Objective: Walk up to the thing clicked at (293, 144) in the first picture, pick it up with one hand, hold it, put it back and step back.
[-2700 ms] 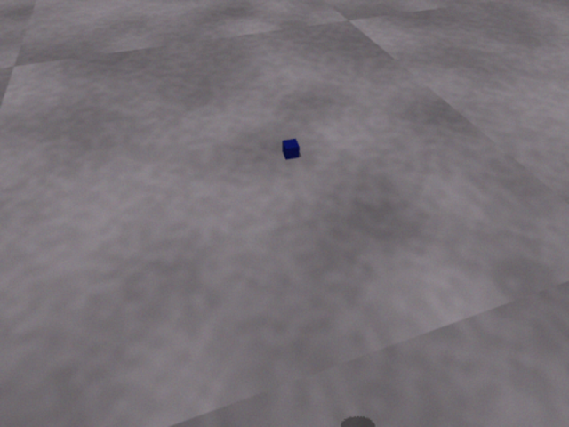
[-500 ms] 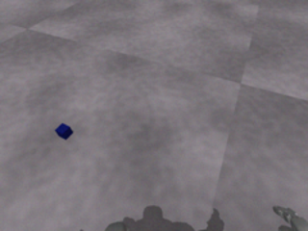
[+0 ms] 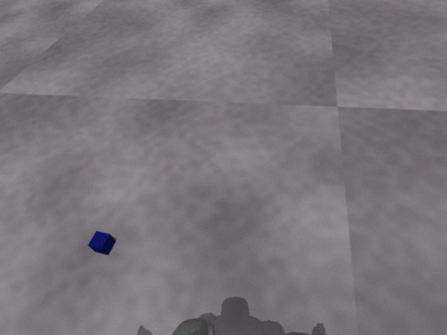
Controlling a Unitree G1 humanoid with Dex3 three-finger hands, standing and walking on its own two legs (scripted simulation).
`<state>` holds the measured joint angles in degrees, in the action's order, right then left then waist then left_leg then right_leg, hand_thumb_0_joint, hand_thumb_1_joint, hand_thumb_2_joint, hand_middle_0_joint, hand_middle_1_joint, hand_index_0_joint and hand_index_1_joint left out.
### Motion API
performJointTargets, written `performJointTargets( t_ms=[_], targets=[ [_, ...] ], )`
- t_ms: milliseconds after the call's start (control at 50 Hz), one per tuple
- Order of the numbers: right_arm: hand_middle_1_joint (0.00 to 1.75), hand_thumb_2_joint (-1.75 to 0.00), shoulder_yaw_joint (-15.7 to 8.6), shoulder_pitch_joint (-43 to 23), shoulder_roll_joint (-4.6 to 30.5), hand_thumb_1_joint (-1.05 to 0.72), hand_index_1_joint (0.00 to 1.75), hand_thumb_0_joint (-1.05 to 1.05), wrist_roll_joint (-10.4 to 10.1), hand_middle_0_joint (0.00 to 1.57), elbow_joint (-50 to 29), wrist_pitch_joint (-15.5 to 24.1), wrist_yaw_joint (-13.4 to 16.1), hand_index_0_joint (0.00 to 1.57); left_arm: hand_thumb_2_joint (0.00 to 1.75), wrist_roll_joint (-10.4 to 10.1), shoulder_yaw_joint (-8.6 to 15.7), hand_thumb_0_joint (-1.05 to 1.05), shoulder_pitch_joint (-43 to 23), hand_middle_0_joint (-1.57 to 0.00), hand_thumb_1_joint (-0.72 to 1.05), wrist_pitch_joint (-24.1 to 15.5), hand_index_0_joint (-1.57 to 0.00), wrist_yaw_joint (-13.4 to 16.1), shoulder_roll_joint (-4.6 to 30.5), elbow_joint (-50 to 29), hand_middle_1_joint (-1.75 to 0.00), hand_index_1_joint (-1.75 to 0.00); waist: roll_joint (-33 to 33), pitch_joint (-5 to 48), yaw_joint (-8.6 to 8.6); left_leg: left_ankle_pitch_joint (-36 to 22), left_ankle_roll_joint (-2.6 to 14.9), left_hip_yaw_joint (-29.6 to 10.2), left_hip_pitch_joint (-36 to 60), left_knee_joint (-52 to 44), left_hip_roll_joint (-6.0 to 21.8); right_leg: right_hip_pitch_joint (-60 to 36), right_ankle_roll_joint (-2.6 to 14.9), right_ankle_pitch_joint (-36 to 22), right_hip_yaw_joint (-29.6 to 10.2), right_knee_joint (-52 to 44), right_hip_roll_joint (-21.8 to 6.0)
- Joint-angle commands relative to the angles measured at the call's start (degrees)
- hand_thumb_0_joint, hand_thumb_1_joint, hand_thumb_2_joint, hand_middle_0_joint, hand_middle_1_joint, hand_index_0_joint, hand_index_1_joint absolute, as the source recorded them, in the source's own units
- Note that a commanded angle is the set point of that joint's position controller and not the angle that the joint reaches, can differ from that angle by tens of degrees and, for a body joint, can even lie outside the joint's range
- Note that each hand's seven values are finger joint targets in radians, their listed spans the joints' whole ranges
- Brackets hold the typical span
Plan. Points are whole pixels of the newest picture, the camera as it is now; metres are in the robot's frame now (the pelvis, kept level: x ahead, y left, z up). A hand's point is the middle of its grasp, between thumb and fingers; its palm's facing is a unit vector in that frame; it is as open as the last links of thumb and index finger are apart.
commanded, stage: walk up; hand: left
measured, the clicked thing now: (102, 243) +0.68 +0.63 -0.71
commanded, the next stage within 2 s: none
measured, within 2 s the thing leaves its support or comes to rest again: neither
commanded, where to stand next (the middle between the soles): +0.20 +0.61 m, yaw -31 degrees
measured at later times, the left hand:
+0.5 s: hand out of the picture +0.22 +0.53 -0.13, palm faces -0.24 -0.81 -0.54, open 7.4 cm
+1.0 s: hand out of the picture +0.28 +0.78 -0.13, palm faces -0.26 -0.71 -0.65, open 7.4 cm
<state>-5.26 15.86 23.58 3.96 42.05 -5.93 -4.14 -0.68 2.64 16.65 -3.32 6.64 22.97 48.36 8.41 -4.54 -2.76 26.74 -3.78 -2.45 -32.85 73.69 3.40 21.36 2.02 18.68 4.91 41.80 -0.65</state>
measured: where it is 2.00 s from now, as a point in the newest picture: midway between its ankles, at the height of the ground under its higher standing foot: outside the picture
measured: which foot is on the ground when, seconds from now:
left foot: up 0.00-0.20, down 0.22-0.60, up 0.62-0.96, down 0.98-1.00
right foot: down 0.00-0.26, up 0.28-0.58, down 0.60-1.00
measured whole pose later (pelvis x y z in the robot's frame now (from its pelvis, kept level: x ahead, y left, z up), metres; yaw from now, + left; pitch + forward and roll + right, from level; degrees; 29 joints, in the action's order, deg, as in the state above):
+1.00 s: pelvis +0.11 +0.48 -0.04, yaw -18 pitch -1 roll -1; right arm -8.7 11.5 30.6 3.6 37.1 -6.7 -4.6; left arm 3.2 5.3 17.8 -3.2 5.5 28.1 44.8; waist 6.4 -6.5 1.1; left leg 34.4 -1.6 -3.3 -27.0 60.4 6.6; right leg 36.6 -0.8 16.0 -9.5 50.8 -8.7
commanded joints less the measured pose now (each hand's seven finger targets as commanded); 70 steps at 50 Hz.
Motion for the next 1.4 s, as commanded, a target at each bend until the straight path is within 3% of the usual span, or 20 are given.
performJointTargets(
  t_ms=[0, 140, 200, 240, 280, 340, 500, 560, 580, 640, 780, 900, 960, 1020, 1040, 1120, 1260, 1340, 1360, 1380],
  targets=[
    [0.30, -0.90, -4.37, 0.86, 13.47, -0.90, 0.30, 0.00, -0.10, 0.20, -5.85, 1.28, -0.92, 0.20, 0.90, 1.71, 6.60, 0.00, 0.61, -0.20, 0.90, -2.39, -0.20, 1.12, 20.58, -4.00, -0.30, -0.30, -12.46, 0.45, -1.37, -7.42, 2.20, -4.85, -2.64, -1.60, 4.78, 3.60, 8.93, 2.86, -17.32, -17.69, -12.68],
    [0.30, -0.90, -4.93, -5.65, 13.80, -0.90, 0.30, 0.00, -0.23, 0.20, -8.06, 1.46, -2.02, 0.20, 0.90, 3.54, 8.34, 0.00, 3.87, -0.20, 0.90, -2.38, -0.20, 0.70, 25.48, -3.86, -0.30, -0.30, -19.51, 1.41, 1.13, -2.68, 3.29, 1.18, 3.31, -16.78, 4.62, 7.58, 8.86, 6.55, -16.27, -12.92, -10.35],
    [0.30, -0.90, -6.59, 7.93, 14.32, -0.90, 0.30, 0.00, 0.16, 0.20, -3.95, 2.31, -1.26, 0.20, 0.90, 3.41, 7.68, 0.00, -3.43, -0.20, 0.90, -1.85, -0.20, 1.12, 23.17, -5.11, -0.30, -0.30, -13.91, 7.73, -7.78, -2.44, 4.16, 4.87, 22.48, -32.82, 0.95, 14.77, 5.04, -4.21, -11.38, 3.76, -8.98],
    [0.30, -0.90, -7.93, 10.83, 21.67, -0.90, 0.30, 0.00, 1.38, 0.20, -3.13, 3.70, 0.18, 0.20, 0.90, 2.54, 3.49, 0.00, 0.22, -0.20, 0.90, -1.34, -0.20, 1.77, 10.16, -6.17, -0.30, -0.30, 18.94, 4.12, -8.26, -9.24, 3.72, -19.08, 25.91, -49.04, 13.87, 34.45, 0.31, 20.31, -3.70, 35.91, 8.00],
    [0.30, -0.90, -8.06, -0.95, 25.33, -0.90, 0.30, 0.00, -0.75, 0.20, -5.99, 4.01, 1.36, 0.20, 0.90, 2.15, 3.63, 0.00, 1.34, -0.20, 0.90, -1.56, -0.20, 3.16, 16.16, -3.43, -0.30, -0.30, 19.13, 3.92, -2.93, -2.19, 12.76, -32.62, 19.56, -56.61, 19.75, 31.71, 2.54, 14.77, -9.67, 40.07, 0.34],
    [0.30, -0.90, -5.29, -3.48, 15.80, -0.90, 0.30, 0.00, 0.33, 0.20, -7.51, 4.23, 2.09, 0.20, 0.90, -0.56, 5.02, 0.00, 5.22, -0.20, 0.90, -0.80, -0.20, 1.72, 18.28, 1.23, -0.30, -0.30, 6.10, 1.83, -0.83, -25.07, 9.27, -9.06, 20.94, -43.65, 10.90, 26.33, 1.08, 5.86, -8.43, 33.63, -0.68],
    [0.30, -0.90, -4.23, -1.62, 11.42, -0.90, 0.30, 0.00, 0.70, 0.20, -10.39, 3.00, 1.95, 0.20, 0.90, -0.93, 4.35, 0.00, 7.10, -0.20, 0.90, -0.21, -0.20, 0.84, 13.81, -1.48, -0.30, -0.30, 4.26, 4.61, -0.71, -43.58, 11.26, 0.55, 21.09, -39.22, 9.31, 7.39, 0.49, -2.60, 0.20, 7.54, -0.75],
    [0.30, -0.90, -3.51, -6.92, 9.50, -0.90, 0.30, 0.00, -0.26, 0.20, -13.54, 2.76, 1.41, 0.20, 0.90, 0.06, 7.06, 0.00, 22.03, -0.20, 0.90, -0.28, -0.20, 1.82, 16.60, 1.52, -0.30, -0.30, -7.38, 9.36, 8.99, -32.30, 5.08, 5.40, 2.01, -20.47, 3.82, -21.92, 3.13, -16.64, -5.33, -9.81, -2.64],
    [0.30, -0.90, -2.71, -2.02, 7.46, -0.90, 0.30, 0.00, -0.74, 0.20, -12.85, 2.51, 1.39, 0.20, 0.90, 0.97, 8.03, 0.00, 22.09, -0.20, 0.90, -0.36, -0.20, 2.33, 19.22, 0.10, -0.30, -0.30, -18.12, 10.03, 8.88, 2.00, 2.39, 3.79, -10.77, -8.53, -1.49, -30.51, 7.51, -18.84, -22.21, -13.76, -12.55],
    [0.30, -0.90, -4.97, 3.26, 13.83, -0.90, 0.30, 0.00, 0.21, 0.20, -11.20, 0.46, 2.79, 0.20, 0.90, 1.14, 7.52, 0.00, 6.28, -0.20, 0.90, -0.20, -0.20, 2.98, 20.68, -7.69, -0.30, -0.30, -10.48, 9.00, 3.00, 7.61, 0.19, -6.84, -11.55, 11.31, 0.96, -13.29, 19.28, -0.85, -44.84, -20.29, -29.31],
    [0.30, -0.90, -5.07, 2.43, 13.30, -0.90, 0.30, 0.00, 0.47, 0.20, -8.02, -0.22, -0.27, 0.20, 0.90, 2.83, 8.21, 0.00, 0.51, -0.20, 0.90, -1.29, -0.20, 1.08, 21.31, -7.86, -0.30, -0.30, -14.96, 1.36, 0.48, -3.57, 3.61, -2.83, -1.28, 4.30, 2.60, 9.17, 9.43, 15.03, -20.10, -15.08, -12.04],
    [0.30, -0.90, -5.01, -1.78, 12.92, -0.90, 0.30, 0.00, -0.30, 0.20, -9.60, -0.37, -0.79, 0.20, 0.90, 4.24, 9.68, 0.00, 3.77, -0.20, 0.90, -0.99, -0.20, 0.55, 24.84, -6.73, -0.30, -0.30, -21.02, 3.21, 4.01, 5.45, 4.19, 1.86, 1.97, -11.88, 2.48, 8.67, 9.31, 15.06, -21.85, -11.40, -10.71],
    [0.30, -0.90, -6.08, 6.92, 13.70, -0.90, 0.30, 0.00, -0.39, 0.20, -6.87, 0.56, -0.35, 0.20, 0.90, 3.39, 9.01, 0.00, -1.48, -0.20, 0.90, -0.54, -0.20, 0.51, 24.23, -6.98, -0.30, -0.30, -18.73, 7.56, -1.58, 2.42, 5.42, 5.20, 15.32, -27.40, 0.31, 13.50, 6.50, 8.96, -19.42, -5.11, -10.48],
    [0.30, -0.90, -7.82, 6.58, 24.87, -0.90, 0.30, 0.00, 0.19, 0.20, -6.43, 2.12, 1.43, 0.20, 0.90, 2.29, 5.43, 0.00, -6.25, -0.20, 0.90, -0.11, -0.20, 2.92, 14.24, -8.24, -0.30, -0.30, 19.72, 0.51, -5.65, -0.15, 11.40, -31.68, 12.06, -54.75, 15.42, 33.78, 0.36, 20.14, -8.86, 34.99, 7.93],
    [0.30, -0.90, -7.67, -1.86, 26.05, -0.90, 0.30, 0.00, -0.28, 0.20, -8.19, 2.22, 1.95, 0.20, 0.90, 2.92, 5.37, 0.00, -6.08, -0.20, 0.90, -0.25, -0.20, 3.33, 16.87, -6.91, -0.30, -0.30, 15.61, -2.18, -2.45, 7.30, 16.06, -37.98, 4.14, -57.96, 20.74, 29.39, 1.34, 16.24, -10.24, 38.30, 3.02],
    [0.30, -0.90, -5.24, -4.44, 15.61, -0.90, 0.30, 0.00, 0.48, 0.20, -8.81, 3.03, 3.08, 0.20, 0.90, -0.52, 6.17, 0.00, 4.22, -0.20, 0.90, 0.48, -0.20, 1.48, 16.97, -0.09, -0.30, -0.30, 1.77, -3.13, 1.40, -15.94, 7.91, -13.32, 13.22, -44.54, 9.01, 24.98, 0.59, 7.67, -9.28, 34.42, 3.05],
    [0.30, -0.90, -4.48, 0.87, 11.70, -0.90, 0.30, 0.00, 0.73, 0.20, -9.26, 1.77, 2.61, 0.20, 0.90, -0.93, 4.61, 0.00, 5.48, -0.20, 0.90, 0.31, -0.20, 1.54, 13.79, -1.47, -0.30, -0.30, 5.61, 4.91, -0.12, -40.27, 10.21, -5.60, 25.19, -37.77, 8.52, 9.58, -0.25, 4.04, -3.01, 7.48, 0.15],
    [0.30, -0.90, -3.60, -1.64, 8.53, -0.90, 0.30, 0.00, -2.09, 0.20, -10.03, 2.13, 2.49, 0.20, 0.90, 1.18, 5.97, 0.00, 13.59, -0.20, 0.90, -0.16, -0.20, 1.77, 16.28, -0.28, -0.30, -0.30, -10.78, 10.39, 7.92, -27.10, 1.80, -0.23, 7.52, -18.31, 2.82, -19.74, 5.29, -8.45, -12.54, -12.96, -4.08],
    [0.30, -0.90, -3.18, 1.85, 6.44, -0.90, 0.30, 0.00, -2.23, 0.20, -9.68, 2.24, 2.54, 0.20, 0.90, 1.97, 6.91, 0.00, 11.01, -0.20, 0.90, -0.24, -0.20, 1.69, 19.06, -2.41, -0.30, -0.30, -23.05, 11.44, 6.89, 7.80, -2.09, 1.53, -6.60, -4.53, -2.82, -25.95, 13.68, -13.42, -35.40, -13.26, -20.14],
    [0.30, -0.90, -4.24, 3.30, 11.01, -0.90, 0.30, 0.00, -1.29, 0.20, -8.44, 1.18, 3.47, 0.20, 0.90, 2.02, 6.13, 0.00, 5.12, -0.20, 0.90, -0.29, -0.20, 1.75, 17.52, -4.64, -0.30, -0.30, -12.16, 10.61, 4.13, 10.43, -2.42, -6.84, -6.36, 3.10, 1.22, -18.71, 19.72, -12.58, -40.14, -13.18, -27.18]
  ],
)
